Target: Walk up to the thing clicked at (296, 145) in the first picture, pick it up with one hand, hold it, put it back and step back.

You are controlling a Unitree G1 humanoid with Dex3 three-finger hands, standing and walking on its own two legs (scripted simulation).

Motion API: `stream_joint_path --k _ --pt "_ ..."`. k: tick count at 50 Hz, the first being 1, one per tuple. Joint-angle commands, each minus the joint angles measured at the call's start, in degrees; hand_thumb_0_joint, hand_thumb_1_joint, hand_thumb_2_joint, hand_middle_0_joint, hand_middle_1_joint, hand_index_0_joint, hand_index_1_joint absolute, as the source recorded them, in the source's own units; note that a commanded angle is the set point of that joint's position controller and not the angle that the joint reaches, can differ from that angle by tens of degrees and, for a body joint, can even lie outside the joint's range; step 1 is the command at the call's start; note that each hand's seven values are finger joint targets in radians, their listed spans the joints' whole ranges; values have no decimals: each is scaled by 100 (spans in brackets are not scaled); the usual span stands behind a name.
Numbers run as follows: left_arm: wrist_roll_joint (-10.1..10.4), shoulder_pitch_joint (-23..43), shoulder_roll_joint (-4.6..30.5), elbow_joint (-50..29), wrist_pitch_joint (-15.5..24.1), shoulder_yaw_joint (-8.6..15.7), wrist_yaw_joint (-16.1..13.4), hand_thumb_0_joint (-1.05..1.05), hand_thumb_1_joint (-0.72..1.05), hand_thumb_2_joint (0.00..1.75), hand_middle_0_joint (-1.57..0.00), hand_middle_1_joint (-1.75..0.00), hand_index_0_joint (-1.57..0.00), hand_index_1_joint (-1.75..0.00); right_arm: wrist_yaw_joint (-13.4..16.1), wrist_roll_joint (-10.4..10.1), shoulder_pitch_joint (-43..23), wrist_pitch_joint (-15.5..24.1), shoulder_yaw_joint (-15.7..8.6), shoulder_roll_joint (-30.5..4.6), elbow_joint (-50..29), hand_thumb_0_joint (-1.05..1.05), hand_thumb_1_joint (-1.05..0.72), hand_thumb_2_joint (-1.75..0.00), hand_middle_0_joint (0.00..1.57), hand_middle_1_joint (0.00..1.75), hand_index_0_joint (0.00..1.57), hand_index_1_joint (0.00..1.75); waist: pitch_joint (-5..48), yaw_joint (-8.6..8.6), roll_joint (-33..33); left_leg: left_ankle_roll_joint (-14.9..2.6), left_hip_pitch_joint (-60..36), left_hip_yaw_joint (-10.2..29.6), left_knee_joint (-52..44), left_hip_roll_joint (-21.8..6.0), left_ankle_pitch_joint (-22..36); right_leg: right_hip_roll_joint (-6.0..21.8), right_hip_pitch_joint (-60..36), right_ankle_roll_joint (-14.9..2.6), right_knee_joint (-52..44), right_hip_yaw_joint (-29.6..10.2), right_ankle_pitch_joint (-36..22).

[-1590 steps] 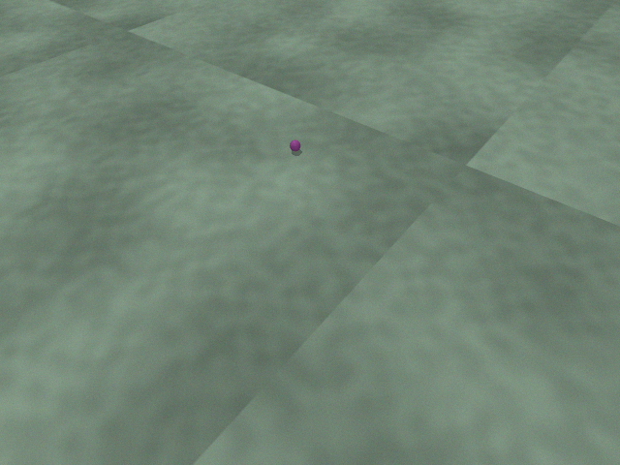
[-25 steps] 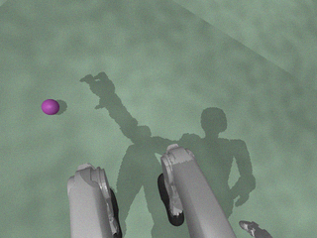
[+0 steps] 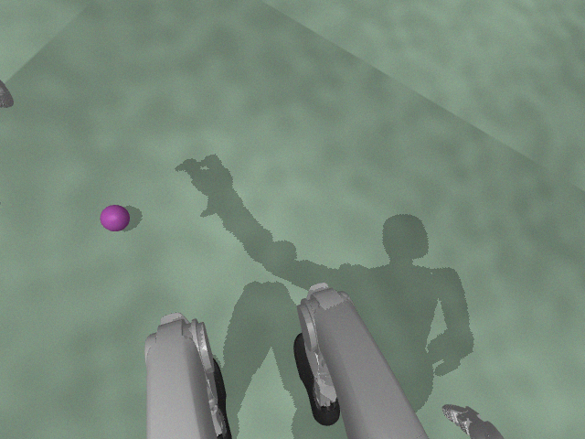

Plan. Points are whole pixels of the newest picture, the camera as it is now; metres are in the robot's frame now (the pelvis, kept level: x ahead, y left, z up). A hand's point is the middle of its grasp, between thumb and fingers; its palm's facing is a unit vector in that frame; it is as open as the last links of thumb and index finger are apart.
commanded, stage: go down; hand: left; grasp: from above
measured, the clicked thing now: (115, 218) +0.56 +0.28 -0.46
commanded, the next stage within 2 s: approach in 1.06 s
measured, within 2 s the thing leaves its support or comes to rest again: neither
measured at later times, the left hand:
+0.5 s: hand out of the picture +0.53 +0.33 -0.03, palm faces -0.43 -0.06 -0.90, open 14.2 cm
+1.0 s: hand out of the picture +0.53 +0.34 -0.01, palm faces -0.44 -0.06 -0.90, open 14.3 cm
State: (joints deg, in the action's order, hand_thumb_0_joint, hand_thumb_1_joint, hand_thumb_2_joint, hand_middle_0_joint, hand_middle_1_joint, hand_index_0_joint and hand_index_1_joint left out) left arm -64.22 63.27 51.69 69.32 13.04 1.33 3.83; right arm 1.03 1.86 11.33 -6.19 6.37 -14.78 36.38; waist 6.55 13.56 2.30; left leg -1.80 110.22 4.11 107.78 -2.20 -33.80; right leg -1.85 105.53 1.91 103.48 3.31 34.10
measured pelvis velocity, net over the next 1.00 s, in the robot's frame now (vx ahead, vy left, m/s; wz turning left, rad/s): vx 0.01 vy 0.01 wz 0.00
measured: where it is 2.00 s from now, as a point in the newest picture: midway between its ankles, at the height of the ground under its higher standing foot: (269, 408)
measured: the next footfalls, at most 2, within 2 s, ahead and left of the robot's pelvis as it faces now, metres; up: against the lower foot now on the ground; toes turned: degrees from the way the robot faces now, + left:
none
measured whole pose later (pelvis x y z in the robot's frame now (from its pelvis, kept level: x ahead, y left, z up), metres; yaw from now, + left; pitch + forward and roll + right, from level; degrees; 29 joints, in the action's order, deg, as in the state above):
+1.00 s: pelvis +0.01 +0.01 +0.04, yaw +0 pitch +36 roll -8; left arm -65.8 63.7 52.9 72.9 13.5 2.4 1.7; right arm 0.5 2.0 12.0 -7.0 6.2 -13.9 37.7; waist 6.9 14.1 2.3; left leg -2.1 103.0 3.7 100.4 -2.6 -33.7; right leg -2.3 98.3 2.2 95.3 3.0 33.2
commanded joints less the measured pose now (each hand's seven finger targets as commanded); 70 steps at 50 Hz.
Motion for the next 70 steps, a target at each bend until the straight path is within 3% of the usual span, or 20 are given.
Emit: stream_joint_path --k 1,6,15,19,21,22,26,31,32,34,36,39,47,57,58,60,64,70 --pt "111 2231 1596 -1044 2 341 -290 0 -55 97 -5 -108 -6 -107 83 34 1186 19 -407 -1204 -61 0 -91 -90 20 30 20 30 3842 82 1660 -28 -3509 130 -1526 0 794 -112 -1585 -410 -1205 192 -949" --pt "73 2148 1610 -891 -26 347 -352 0 -56 98 -5 -108 -6 -107 61 47 1205 7 -425 -1185 -19 0 -91 -90 20 30 20 30 3974 72 1565 -47 -3723 39 -1437 17 1300 -116 -1740 -409 -1336 148 -1230" --pt "-21 2296 1622 -830 -61 332 -451 0 -57 99 -5 -106 -5 -105 53 30 1156 -15 -443 -1185 -13 0 -91 -90 20 30 20 30 3779 90 1718 5 -3828 184 -1832 -21 787 -131 -1709 -423 -1458 174 -916" --pt "-13 2211 1509 -740 -68 285 -449 0 -58 99 -5 -107 -5 -106 45 37 1176 -15 -436 -1179 4 0 -91 -90 20 30 20 30 3799 119 1734 12 -4010 185 -1816 -24 1089 -138 -1710 -428 -1494 176 -1066" --pt "-42 2250 1701 -768 -66 376 -468 0 -59 101 -5 -106 -5 -106 49 35 1206 -17 -441 -1195 25 0 -91 -90 20 30 20 30 3858 76 1678 9 -3994 173 -1847 -9 1124 -137 -1829 -432 -1533 162 -1099" --pt "-38 2190 1628 -731 -70 338 -465 0 -58 99 -5 -107 -5 -106 39 39 1207 -24 -429 -1172 4 0 -91 -90 20 30 20 30 3864 72 1710 7 -4024 138 -1830 -3 1226 -140 -1848 -435 -1548 154 -1151" --pt "-23 2283 1590 -702 -67 311 -464 0 -59 100 -5 -106 -5 -106 51 27 1184 -22 -442 -1167 8 0 -91 -90 20 30 20 30 3660 101 1727 14 -4002 175 -2000 -26 821 -141 -1807 -431 -1654 154 -920" --pt "-47 2246 1648 -654 -62 326 -466 0 -59 100 -5 -107 -5 -106 45 33 1203 -25 -437 -1181 37 0 -91 -90 20 30 20 30 3820 131 1724 20 -4134 167 -1932 -25 1115 -154 -1867 -432 -1662 147 -1074" --pt "-45 2230 1713 -764 -47 372 -460 0 -59 100 -5 -107 -5 -107 45 37 1232 -24 -434 -1188 31 0 -91 -90 20 30 20 30 3911 69 1680 8 -4171 151 -1905 -12 1247 -149 -1928 -433 -1664 140 -1152" --pt "-22 2210 1707 -647 -42 378 -451 0 -59 100 -5 -107 -5 -107 43 43 1225 -26 -424 -1164 37 0 -91 -90 20 30 20 30 3750 108 1684 0 -4060 124 -1899 -12 1268 -147 -1928 -431 -1694 127 -1175" --pt "-48 2156 1755 -646 -34 395 -447 0 -60 100 -5 -106 -5 -106 44 34 1221 -33 -418 -1158 9 0 -91 -90 20 30 20 30 3747 51 1711 18 -4117 171 -2023 -16 1093 -149 -1964 -438 -1717 139 -1059" --pt "-29 2242 1717 -695 -9 378 -441 0 -59 100 -5 -107 -5 -107 55 30 1198 -36 -441 -1179 -2 0 -91 -90 20 30 20 30 3727 97 1718 32 -4184 222 -2118 -39 914 -154 -1917 -436 -1766 145 -942" --pt "-30 2253 1811 -736 55 419 -428 0 -60 100 -6 -107 -6 -107 35 57 1288 -66 -409 -1148 48 0 -92 -90 20 30 20 30 3881 90 1740 -1 -4323 110 -1951 -23 1519 -171 -2059 -439 -1815 113 -1288" --pt "-96 2232 1812 -535 91 389 -447 0 -59 99 -6 -108 -6 -107 5 63 1279 -114 -429 -1167 34 0 -92 -90 20 30 20 30 3763 98 1687 4 -4350 173 -2001 -56 1524 -190 -1979 -448 -1832 134 -1250" --pt "-98 2257 1938 -486 104 445 -450 0 -61 107 -7 -105 -4 -109 9 56 1262 -115 -427 -1189 34 0 -93 -91 20 30 20 30 3715 78 1705 35 -4366 242 -2086 -61 1395 -181 -1963 -449 -1801 139 -1161" --pt "-103 2254 1705 -454 96 321 -465 0 -55 95 -8 -107 -8 -106 5 60 1237 -127 -411 -1164 6 0 -91 -90 20 30 20 30 3578 135 1754 33 -4300 232 -2119 -64 1177 -183 -1870 -451 -1823 144 -1039" --pt "-118 2091 1412 -22 124 122 -495 0 -55 96 -8 -107 -8 -107 10 58 1228 -110 -387 -1154 48 0 -91 -90 20 30 20 30 3271 288 1547 10 -3974 204 -1945 -59 1072 -187 -1650 -444 -1739 141 -980" --pt "-344 1973 1374 509 292 76 -767 0 -55 95 -7 -109 -8 -108 -42 151 1183 -40 -338 -1158 89 0 -91 -90 20 30 20 30 2979 347 1253 -53 -3033 104 -1259 -23 1119 -189 -1152 -447 -1194 148 -1068"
